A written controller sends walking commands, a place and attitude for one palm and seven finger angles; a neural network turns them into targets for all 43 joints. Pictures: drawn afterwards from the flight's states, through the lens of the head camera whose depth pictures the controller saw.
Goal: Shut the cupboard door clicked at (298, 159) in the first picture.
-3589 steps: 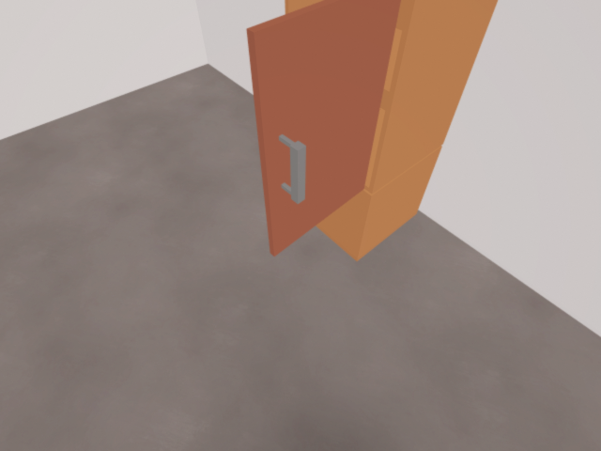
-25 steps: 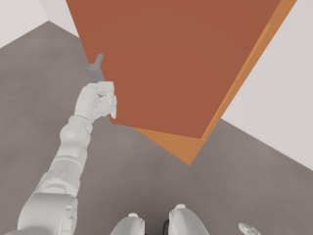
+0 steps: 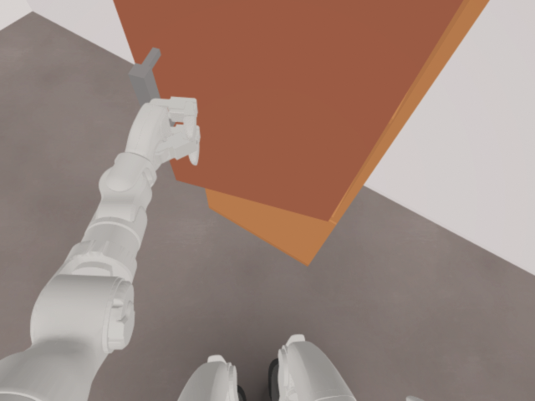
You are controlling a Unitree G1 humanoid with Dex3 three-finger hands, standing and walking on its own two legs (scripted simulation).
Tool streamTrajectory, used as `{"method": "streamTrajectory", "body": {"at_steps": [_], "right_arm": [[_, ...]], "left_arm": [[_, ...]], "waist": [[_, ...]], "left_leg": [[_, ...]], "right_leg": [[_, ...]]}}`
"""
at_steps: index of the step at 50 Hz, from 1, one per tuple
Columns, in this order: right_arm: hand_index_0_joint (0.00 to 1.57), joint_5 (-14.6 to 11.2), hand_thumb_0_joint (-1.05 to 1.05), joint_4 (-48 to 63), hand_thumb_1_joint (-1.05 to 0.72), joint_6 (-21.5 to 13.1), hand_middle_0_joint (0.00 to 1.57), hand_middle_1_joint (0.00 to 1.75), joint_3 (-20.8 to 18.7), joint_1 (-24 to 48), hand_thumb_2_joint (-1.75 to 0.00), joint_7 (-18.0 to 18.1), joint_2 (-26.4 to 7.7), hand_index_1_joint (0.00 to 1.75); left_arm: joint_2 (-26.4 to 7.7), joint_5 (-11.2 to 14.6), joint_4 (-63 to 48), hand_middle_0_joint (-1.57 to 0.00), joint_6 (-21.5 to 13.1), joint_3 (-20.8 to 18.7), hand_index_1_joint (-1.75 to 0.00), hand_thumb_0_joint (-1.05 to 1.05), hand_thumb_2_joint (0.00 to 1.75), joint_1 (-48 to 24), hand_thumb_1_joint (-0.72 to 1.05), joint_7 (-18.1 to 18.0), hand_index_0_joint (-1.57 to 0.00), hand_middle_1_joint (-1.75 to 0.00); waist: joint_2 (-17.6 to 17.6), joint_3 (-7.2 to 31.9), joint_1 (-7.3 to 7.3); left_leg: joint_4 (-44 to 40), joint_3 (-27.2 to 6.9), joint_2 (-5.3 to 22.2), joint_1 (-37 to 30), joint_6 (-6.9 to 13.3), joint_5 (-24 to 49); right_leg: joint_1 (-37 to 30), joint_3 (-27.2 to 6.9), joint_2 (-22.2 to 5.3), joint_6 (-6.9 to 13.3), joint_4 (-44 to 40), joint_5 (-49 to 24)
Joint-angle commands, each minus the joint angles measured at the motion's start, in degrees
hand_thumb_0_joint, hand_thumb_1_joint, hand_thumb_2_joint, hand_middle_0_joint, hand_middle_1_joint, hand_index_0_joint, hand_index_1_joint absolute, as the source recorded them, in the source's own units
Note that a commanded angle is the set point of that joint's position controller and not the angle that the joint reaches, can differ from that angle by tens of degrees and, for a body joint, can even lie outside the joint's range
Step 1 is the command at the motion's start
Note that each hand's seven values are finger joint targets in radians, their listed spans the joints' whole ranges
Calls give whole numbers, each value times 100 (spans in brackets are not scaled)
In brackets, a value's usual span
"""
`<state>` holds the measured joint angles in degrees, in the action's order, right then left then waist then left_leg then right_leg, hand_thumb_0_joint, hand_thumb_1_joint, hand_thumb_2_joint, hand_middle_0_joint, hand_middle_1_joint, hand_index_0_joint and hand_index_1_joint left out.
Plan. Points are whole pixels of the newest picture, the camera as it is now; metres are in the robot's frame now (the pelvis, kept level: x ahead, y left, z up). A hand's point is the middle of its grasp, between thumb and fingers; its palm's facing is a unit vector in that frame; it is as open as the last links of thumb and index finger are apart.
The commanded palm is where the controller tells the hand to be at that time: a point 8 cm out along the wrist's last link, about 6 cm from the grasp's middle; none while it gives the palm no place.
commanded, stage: push the door shut along its arc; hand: left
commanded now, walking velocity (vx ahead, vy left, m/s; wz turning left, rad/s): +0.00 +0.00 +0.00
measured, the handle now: (158, 100) +0.56 +0.13 +0.06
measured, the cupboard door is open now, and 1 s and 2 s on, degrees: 16 0 0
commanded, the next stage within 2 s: pull the fist back off the door in 0.86 s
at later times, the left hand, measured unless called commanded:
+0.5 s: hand (223, 114) +0.53 +0.03 +0.06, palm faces -0.44 -0.90 -0.03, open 3.0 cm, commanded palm +0.54 +0.07 +0.06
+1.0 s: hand (246, 98) +0.56 -0.01 +0.06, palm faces -0.52 -0.86 -0.02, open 3.3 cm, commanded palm +0.57 +0.02 +0.06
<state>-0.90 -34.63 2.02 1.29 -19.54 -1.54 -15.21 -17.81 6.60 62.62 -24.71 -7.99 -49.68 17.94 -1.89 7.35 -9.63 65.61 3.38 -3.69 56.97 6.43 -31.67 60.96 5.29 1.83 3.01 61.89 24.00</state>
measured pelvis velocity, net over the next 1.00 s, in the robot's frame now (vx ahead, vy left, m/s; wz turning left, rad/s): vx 0.01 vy -0.03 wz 0.00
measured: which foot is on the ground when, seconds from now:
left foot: down 0.00-1.00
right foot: down 0.00-1.00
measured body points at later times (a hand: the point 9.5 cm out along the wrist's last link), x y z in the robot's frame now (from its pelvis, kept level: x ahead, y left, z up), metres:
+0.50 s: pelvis +0.00 -0.01 -0.02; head +0.17 -0.01 +0.40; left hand +0.55 +0.08 +0.06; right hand -0.01 -0.28 -0.13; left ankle -0.01 +0.05 -0.65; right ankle +0.05 -0.09 -0.65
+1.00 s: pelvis +0.01 -0.03 -0.03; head +0.19 -0.02 +0.38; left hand +0.58 +0.04 +0.06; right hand -0.01 -0.30 -0.14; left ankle -0.01 +0.05 -0.65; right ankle +0.05 -0.09 -0.65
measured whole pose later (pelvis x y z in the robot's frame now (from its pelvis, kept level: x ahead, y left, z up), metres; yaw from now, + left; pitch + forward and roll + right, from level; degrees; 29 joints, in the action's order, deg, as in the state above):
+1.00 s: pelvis +0.01 -0.03 -0.03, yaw +0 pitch +30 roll -2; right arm 1.1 -38.2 -2.8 1.9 -21.0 0.2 -15.9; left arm -23.7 4.2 72.3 -13.4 -6.8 -73.0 24.0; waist -2.8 7.5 -14.3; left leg 72.8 2.0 -1.9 68.4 4.3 -34.8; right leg 72.3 7.3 3.2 5.7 68.2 26.6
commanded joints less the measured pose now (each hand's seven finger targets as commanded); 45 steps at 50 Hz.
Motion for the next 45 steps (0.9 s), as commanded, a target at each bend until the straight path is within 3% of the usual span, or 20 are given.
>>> {"method": "streamTrajectory", "body": {"at_steps": [1,3,5,7,10,12,13,15,18,20,21,25,28,31,32,34,39,42,43,45], "right_arm": [[20,-16,0,294,-90,-111,20,30,-381,-853,-90,55,-1070,30],[20,-15,0,251,-90,-91,20,30,-392,-867,-90,52,-1080,30],[20,-4,0,228,-90,-85,20,30,-380,-937,-90,75,-1112,30],[20,1,0,221,-90,-97,20,30,-357,-944,-90,91,-1102,30],[20,22,0,167,-90,-125,20,30,-343,-994,-90,98,-1116,30],[20,48,0,151,-90,-152,20,30,-336,-1050,-90,101,-1130,30],[20,61,0,166,-90,-157,20,30,-333,-1064,-90,91,-1121,30],[20,68,0,188,-90,-152,20,30,-314,-1119,-90,93,-1130,30],[20,67,0,207,-90,-171,20,30,-305,-1152,-90,81,-1102,30],[20,70,0,207,-90,-171,20,30,-320,-1195,-90,90,-1123,30],[20,62,0,220,-90,-193,20,30,-320,-1216,-90,91,-1106,30],[20,57,0,111,-90,-230,20,30,-327,-1250,-90,123,-1120,30],[20,72,0,3,-90,-289,20,30,-317,-1317,-90,162,-1133,30],[20,87,0,-57,-90,-362,20,30,-312,-1365,-90,191,-1129,30],[20,97,0,-80,-90,-378,20,30,-313,-1341,-90,187,-1138,30],[20,121,0,-130,-90,-412,20,30,-303,-1322,-90,198,-1133,30],[20,149,0,-205,-90,-489,20,30,-275,-1369,-90,237,-1143,30],[20,179,0,-239,-90,-557,20,30,-300,-1379,-90,221,-1147,30],[20,185,0,-243,-90,-567,20,30,-313,-1359,-90,213,-1137,30],[20,183,0,-274,-90,-571,20,30,-306,-1373,-90,225,-1137,30]], "left_arm": [[-698,129,-1120,-130,-357,54,-150,0,90,-3021,90,207,-130,-150],[-596,112,-980,-130,-234,140,-150,0,90,-3110,90,241,-130,-150],[-812,110,-848,-130,-128,-29,-150,0,90,-3262,90,225,-130,-150],[-709,119,-850,-130,-84,77,-150,0,90,-3569,90,234,-130,-150],[-835,77,-654,-130,-11,6,-150,0,90,-3761,90,226,-130,-150],[-1027,39,-670,-130,-27,-116,-150,0,90,-4013,90,209,-130,-150],[-979,28,-595,-130,14,-120,-150,0,90,-3921,90,218,-130,-150],[-1305,-27,-439,-130,86,-380,-150,0,90,-3791,90,213,-130,-150],[-1251,-83,-437,-130,155,-280,-150,0,90,-3919,90,287,-130,-150],[-1430,-129,-539,-130,202,-360,-150,0,90,-4036,90,306,-130,-150],[-1221,-89,-624,-130,194,-190,-150,0,90,-4208,90,349,-130,-150],[-1102,-75,-569,-130,356,11,-150,0,90,-4478,90,473,-130,-150],[-1083,-67,-558,-130,431,83,-150,0,90,-4846,90,535,-130,-150],[-941,-21,-584,-130,472,164,-150,0,90,-5110,90,580,-130,-150],[-932,-28,-571,-130,490,206,-150,0,90,-5073,90,601,-130,-150],[-824,-16,-420,-130,576,264,-150,0,90,-5105,90,623,-130,-150],[-986,-85,-125,-130,707,157,-150,0,90,-5365,90,633,-130,-150],[-811,-123,-382,-130,658,298,-150,0,90,-5686,90,654,-130,-150],[-801,-132,-397,-130,661,316,-150,0,90,-5566,90,679,-130,-150],[-900,-155,-300,-130,736,265,-150,0,90,-5563,90,705,-130,-150]], "waist": [[-508,2898,-291],[-403,2827,-351],[-151,2751,-419],[-264,2832,-471],[-274,2739,-537],[-456,2921,-538],[-388,3050,-536],[-233,3085,-506],[-360,3134,-514],[-398,3185,-519],[-560,3257,-576],[-387,3206,-738],[-636,3311,-818],[-652,3347,-912],[-755,3463,-861],[-695,3335,-937],[-587,3165,-1038],[-891,3529,-1064],[-995,3624,-997],[-815,3569,-1060]], "left_leg": [[-715,-1230,432,-2206,-611,3015],[-724,-1256,458,-2190,-600,2841],[-703,-1197,426,-1901,-516,2611],[-651,-1212,416,-1926,-503,2646],[-585,-1192,398,-1745,-470,2430],[-504,-1217,406,-1807,-492,2611],[-442,-1155,382,-1742,-457,2595],[-370,-1024,357,-1390,-414,2596],[-311,-971,349,-1273,-409,2611],[-277,-922,344,-1171,-392,2565],[-264,-968,341,-1376,-392,2747],[-226,-922,348,-1271,-349,2477],[-163,-957,361,-1475,-352,2637],[-83,-948,349,-1568,-319,2754],[-93,-970,353,-1640,-348,2760],[-45,-930,340,-1536,-330,2690],[88,-831,308,-1035,-290,2484],[185,-877,319,-1422,-294,2838],[195,-853,300,-1491,-313,2924],[221,-797,289,-1312,-294,2831]], "right_leg": [[-945,-403,8,-52,-426,-1467],[-843,-394,13,-73,-470,-1361],[-988,-411,19,-70,-488,-1380],[-879,-412,24,-68,-446,-1382],[-801,-418,33,-58,-430,-1273],[-745,-410,41,-40,-329,-1349],[-821,-431,48,-47,-326,-1394],[-1126,-476,57,-41,-305,-1584],[-1188,-502,72,-37,-257,-1704],[-1308,-540,71,-37,-275,-1754],[-1156,-506,89,-17,-233,-1824],[-1175,-546,100,-62,-357,-1737],[-965,-516,114,-48,-311,-1770],[-818,-491,135,-30,-273,-1794],[-810,-493,125,-29,-272,-1769],[-751,-492,136,-36,-295,-1733],[-813,-548,142,-24,-255,-1690],[-578,-511,160,-12,-101,-1817],[-638,-524,156,-2,-96,-1875],[-770,-552,157,-25,-130,-1911]]}}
